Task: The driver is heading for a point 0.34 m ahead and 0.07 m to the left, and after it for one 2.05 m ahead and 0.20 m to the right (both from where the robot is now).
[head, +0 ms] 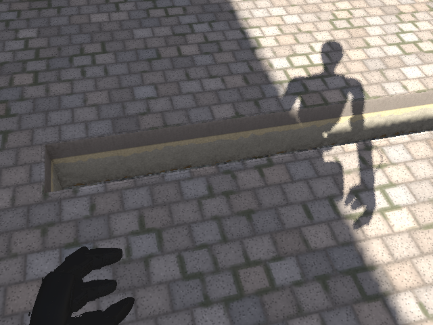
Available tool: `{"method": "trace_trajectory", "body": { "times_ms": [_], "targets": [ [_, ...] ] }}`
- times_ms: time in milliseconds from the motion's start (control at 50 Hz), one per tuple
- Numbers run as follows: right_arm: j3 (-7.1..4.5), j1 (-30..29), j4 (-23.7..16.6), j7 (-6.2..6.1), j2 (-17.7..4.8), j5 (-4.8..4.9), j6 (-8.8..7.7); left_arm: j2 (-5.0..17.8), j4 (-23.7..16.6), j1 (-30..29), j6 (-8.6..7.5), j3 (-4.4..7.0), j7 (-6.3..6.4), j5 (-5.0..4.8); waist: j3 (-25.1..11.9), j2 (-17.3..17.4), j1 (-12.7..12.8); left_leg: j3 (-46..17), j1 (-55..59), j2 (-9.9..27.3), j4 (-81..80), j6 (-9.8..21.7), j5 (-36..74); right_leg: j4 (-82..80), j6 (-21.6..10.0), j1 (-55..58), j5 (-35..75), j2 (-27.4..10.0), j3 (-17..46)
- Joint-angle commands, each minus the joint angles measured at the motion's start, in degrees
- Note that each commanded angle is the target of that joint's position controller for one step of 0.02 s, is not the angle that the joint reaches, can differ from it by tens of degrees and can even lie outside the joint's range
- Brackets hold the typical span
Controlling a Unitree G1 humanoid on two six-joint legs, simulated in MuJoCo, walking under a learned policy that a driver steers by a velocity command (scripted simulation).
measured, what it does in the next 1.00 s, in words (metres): walks ahead: right foot, then left foot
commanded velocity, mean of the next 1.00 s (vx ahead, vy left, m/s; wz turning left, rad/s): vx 0.35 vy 0.00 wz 0.00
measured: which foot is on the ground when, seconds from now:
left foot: down 0.00-0.16, up 0.18-0.50, down 0.52-0.92, up 0.94-1.00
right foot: up 0.00-0.12, down 0.14-0.54, up 0.56-0.90, down 0.92-1.00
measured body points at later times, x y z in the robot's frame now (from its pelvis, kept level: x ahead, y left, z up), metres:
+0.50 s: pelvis +0.35 -0.03 +0.00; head +0.39 +0.00 +0.44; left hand +0.24 +0.25 -0.13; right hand +0.68 -0.14 -0.05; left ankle +0.45 +0.13 -0.72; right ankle +0.34 -0.18 -0.74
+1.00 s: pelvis +0.41 -0.04 -0.02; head +0.44 -0.08 +0.43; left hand +0.56 +0.24 -0.09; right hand +0.57 -0.34 -0.13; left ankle +0.43 +0.12 -0.68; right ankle +0.43 -0.14 -0.74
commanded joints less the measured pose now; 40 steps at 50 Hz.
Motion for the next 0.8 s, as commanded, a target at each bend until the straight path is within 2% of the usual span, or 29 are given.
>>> {"method": "trace_trajectory", "body": {
  "times_ms": [20, 60, 100, 120, 140, 160, 180, 200, 220, 240, 260, 280, 320, 340, 380, 400, 440, 480, 500, 520, 540, 560, 580, 600, 620, 640, 680, 740, 800],
  "targets": [
    [-2.84, -3.8, -4.5, -0.93, -10.2, 0.69, -0.55, 2.8, -5.7, -6.7, -0.14, 1.52, 0.14, -1.43, 2.2, 5.3, -0.3, -11.4, -20.8, 7.2, -9.3, 4.3, 8.2, -13.7, 2.1, 20.7, 10.5, 7.7, -8.2],
    [-2.98, -2.9, -3.6, -1.13, -9.6, 1.27, -0.50, 5.5, -6.6, -7.5, -0.41, 2.97, 0.10, -2.97, 1.3, 7.4, -0.6, -15.3, -13.1, 8.5, -5.5, 3.3, 6.3, -19.4, 2.3, 21.1, 9.7, 7.8, -5.2],
    [-3.47, -3.6, -3.4, -1.58, -9.7, 1.22, -0.15, 8.4, -6.8, -6.2, -1.13, 4.42, 0.01, -3.92, 0.3, 8.4, 1.1, -17.7, -4.8, 10.5, 0.8, 2.1, 14.4, -22.6, 0.9, 21.7, 5.7, 7.5, -4.1],
    [-3.74, -5.0, -3.8, -1.52, -10.2, 0.71, 0.13, 10.5, -5.6, 0.0, -1.57, 5.70, 0.12, -4.08, -3.9, 8.7, 4.8, -16.8, -2.1, 10.0, 8.2, 0.7, 24.6, -22.8, -0.6, 27.9, 4.0, 7.7, -5.1],
    [-3.57, -8.0, -5.4, -1.06, -10.4, -0.51, 0.53, 11.9, -3.8, 11.6, -1.54, 6.50, 0.34, -3.51, -12.0, 9.5, 11.2, -14.1, -3.8, 8.5, 22.0, -1.9, 31.0, -19.9, -3.2, 41.2, 2.9, 4.0, -4.0],
    [-1.82, -8.4, -8.0, -0.65, -5.2, -2.84, 0.76, 15.4, -2.2, 24.7, -0.67, 6.81, 0.89, -2.17, -23.0, 2.7, 14.4, -8.4, -14.3, 5.7, 42.8, -4.0, 12.6, -13.3, -6.1, 60.4, 2.6, -7.5, 6.5],
    [-0.41, 1.9, -10.8, -0.47, -3.1, 0.78, 0.25, 18.2, -0.1, 25.1, -0.83, 7.01, -0.46, 0.30, -31.7, -30.2, 7.0, -3.4, -34.6, 0.5, 60.6, -6.9, -19.7, -23.3, -18.8, 75.3, -2.5, -23.5, 42.1],
    [-1.02, 1.0, -8.9, -0.99, -9.2, 1.70, 1.13, 11.4, -2.5, 21.3, 0.12, 5.99, -0.39, 0.54, -27.1, -21.7, 8.7, -3.3, -40.9, 8.3, 66.7, -8.2, -16.3, -24.1, -18.2, 72.0, -8.5, -22.2, 42.3],
    [-1.71, -7.7, -10.5, -1.13, -12.3, 0.84, 2.05, 6.5, -3.0, 19.1, 1.34, 4.78, 0.33, 0.47, -18.1, -11.9, 11.0, 0.1, -42.6, 10.2, 67.3, -9.0, -12.6, -23.1, -15.4, 64.2, 0.0, -18.7, 27.4],
    [-2.17, -13.3, -12.1, -1.12, -12.9, -0.58, 2.65, 6.4, -1.8, 16.8, 2.17, 4.38, 0.36, 0.44, -10.1, -0.4, 10.0, 2.8, -40.2, 11.9, 64.8, -9.9, -10.6, -23.3, -13.4, 52.6, 14.8, -15.5, 16.1],
    [-2.78, -16.4, -13.8, -1.02, -12.8, -1.56, 2.77, 7.0, -0.3, 15.3, 2.45, 4.53, 0.40, 0.00, -6.0, 1.4, 8.1, 3.6, -39.1, 13.9, 60.8, -10.1, -9.9, -23.5, -12.6, 45.3, 22.3, -13.2, 10.0],
    [-2.75, -16.4, -14.4, -0.56, -11.3, -0.77, 3.22, 6.7, 1.2, 14.2, 2.45, 4.31, 0.45, -0.16, -2.8, 0.8, 6.4, 4.3, -37.2, 15.6, 57.4, -9.6, -10.3, -25.6, -11.3, 39.6, 23.1, -11.1, 5.1],
    [-1.11, -15.7, -15.1, -0.37, -6.0, -0.24, 3.27, 6.6, 4.1, 12.8, 1.91, 3.89, -0.33, -0.79, -0.3, -2.5, 4.2, 5.6, -33.3, 15.3, 48.0, -9.7, -10.9, -29.6, -12.7, 31.8, 28.8, -9.4, 2.1],
    [-0.85, -15.9, -15.1, -0.38, -5.5, -0.32, 3.03, 7.9, 5.1, 12.0, 1.72, 4.21, -0.64, -1.07, -0.6, -2.4, 3.6, 5.8, -31.6, 14.6, 42.6, -9.9, -9.4, -30.7, -13.8, 30.2, 32.3, -9.3, 0.5],
    [-0.17, -16.0, -13.8, 0.15, -5.2, -1.04, 2.19, 10.7, 6.3, 10.4, 1.84, 4.91, -0.95, -1.54, -4.3, -2.0, 2.9, 6.6, -25.2, 13.9, 30.0, -9.1, 1.0, -31.0, -14.3, 29.2, 34.6, -8.3, -3.2],
    [0.07, -16.0, -12.6, 0.60, -5.2, -1.57, 1.63, 10.8, 6.8, 9.5, 2.13, 4.79, -1.17, -2.36, -5.9, -2.2, 2.8, 7.9, -19.6, 13.0, 23.5, -8.6, 7.1, -30.7, -13.5, 27.5, 33.7, -6.1, -5.8],
    [-0.17, -19.8, -12.7, 1.53, -6.7, -2.10, 0.73, 12.2, 8.0, 11.5, 2.62, 4.94, -1.43, -3.81, -6.3, -2.6, 4.0, 8.5, -14.5, 10.8, 15.9, -8.3, 14.9, -29.8, -12.3, 27.6, 28.4, -5.2, -5.5],
    [-1.02, -22.2, -13.2, 1.56, -9.1, -2.57, 0.10, 13.3, 8.7, 12.7, 2.95, 5.07, -1.17, -4.06, -5.6, -2.4, 3.6, 8.0, -11.4, 9.8, 7.8, -7.2, 18.7, -26.6, -10.4, 29.4, 23.0, -5.0, -3.3],
    [-1.47, -21.5, -12.9, 1.24, -9.9, -2.85, -0.20, 13.2, 9.0, 13.4, 3.14, 4.94, -0.99, -4.11, -5.9, -2.4, 2.8, 8.7, -7.3, 9.4, 3.3, -6.3, 22.7, -23.7, -9.0, 29.3, 20.8, -4.1, -2.8],
    [-2.21, -20.6, -12.7, 0.62, -11.8, -3.58, -0.35, 12.1, 9.2, 15.0, 3.17, 4.61, -0.90, -3.82, -6.5, -2.2, 2.4, 8.7, -2.1, 10.4, 1.1, -5.0, 28.4, -19.4, -7.0, 27.6, 18.8, -1.5, -3.1],
    [-3.21, -17.1, -13.2, -0.49, -16.1, -4.80, -0.29, 9.9, 7.6, 15.4, 2.96, 3.75, -0.79, -2.52, -11.4, 2.5, 1.5, 1.2, 8.4, 20.3, 5.1, -1.7, 53.8, -8.3, -3.7, 20.8, 4.3, 2.6, -5.1],
    [-3.34, -15.1, -13.9, -1.21, -17.5, -5.94, 1.13, 5.7, 8.0, 23.7, 3.41, 2.12, -0.78, -2.45, -21.4, 15.2, 2.7, -11.9, 21.7, 38.8, 8.2, 8.7, 72.6, 10.7, 0.2, 8.1, -35.8, 6.0, -7.5],
    [-2.71, -13.4, -13.6, -0.91, -14.5, -4.31, 2.40, 10.3, 9.1, 25.9, 4.52, 3.26, -0.73, -3.18, -26.2, 12.5, 1.2, -12.9, 19.4, 38.3, 7.8, 10.5, 64.1, 19.6, 1.1, 6.6, -40.4, 4.3, -4.5],
    [-2.33, -14.8, -13.2, -0.72, -12.9, -2.87, 3.00, 12.0, 8.3, 23.2, 5.66, 4.16, -0.50, -3.83, -21.4, 9.7, 1.8, -9.5, 15.8, 35.1, 5.1, 9.3, 51.5, 23.6, 1.9, 2.6, -37.2, 2.9, -5.3],
    [-2.01, -17.4, -12.7, -0.84, -11.6, -2.12, 3.33, 11.3, 7.9, 21.6, 6.96, 4.33, 0.20, -3.68, -16.9, 7.8, 2.9, -6.8, 10.9, 32.6, 2.0, 7.5, 38.7, 24.2, 2.7, 0.4, -33.2, 1.5, -6.5],
    [-1.76, -20.5, -12.5, -1.02, -10.6, -2.09, 3.57, 11.1, 8.0, 21.7, 8.46, 4.66, 0.90, -3.37, -12.6, 8.3, 4.3, -4.2, 4.2, 31.3, -1.4, 6.5, 29.3, 24.8, 3.8, 1.4, -29.8, 0.5, -6.8],
    [-2.08, -25.2, -12.3, -1.55, -10.7, -3.38, 3.60, 9.0, 7.6, 23.6, 10.81, 4.78, 1.77, -2.92, -8.4, 10.2, 7.3, 1.9, -8.4, 29.3, -6.7, 5.8, 20.0, 26.2, 5.0, 7.8, -24.1, 0.3, -8.6],
    [-2.24, -27.7, -11.2, -2.35, -9.5, -3.42, 2.80, 7.0, 5.6, 21.6, 11.85, 4.77, 1.80, -2.48, -7.0, 9.7, 8.1, 8.9, -11.5, 28.8, -7.7, 4.5, 17.5, 19.1, 4.1, 10.7, -18.3, -0.9, -9.4],
    [-3.34, -27.5, -9.8, -2.91, -11.5, -2.95, 2.68, 6.1, 3.5, 18.1, 11.81, 4.21, 0.29, -2.29, -8.3, 9.0, 7.2, 13.2, -10.3, 29.7, -6.0, 3.3, 18.1, 7.1, 1.8, 16.7, -14.0, -1.7, -10.9]
  ]
}}
Velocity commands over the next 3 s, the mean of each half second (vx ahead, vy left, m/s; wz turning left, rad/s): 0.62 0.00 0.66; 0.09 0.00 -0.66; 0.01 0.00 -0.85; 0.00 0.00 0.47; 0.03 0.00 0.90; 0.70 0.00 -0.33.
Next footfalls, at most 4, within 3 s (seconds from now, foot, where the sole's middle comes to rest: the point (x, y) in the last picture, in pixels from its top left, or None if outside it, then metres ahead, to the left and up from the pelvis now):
0.14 right None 0.37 -0.16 -0.78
0.52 left None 0.49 0.14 -0.78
0.92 right None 0.47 -0.14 -0.78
1.38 left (186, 308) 0.56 0.04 -0.78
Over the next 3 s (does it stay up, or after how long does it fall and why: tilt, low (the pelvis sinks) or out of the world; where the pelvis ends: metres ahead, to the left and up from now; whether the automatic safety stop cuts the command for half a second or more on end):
stays up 0.68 0.06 -0.01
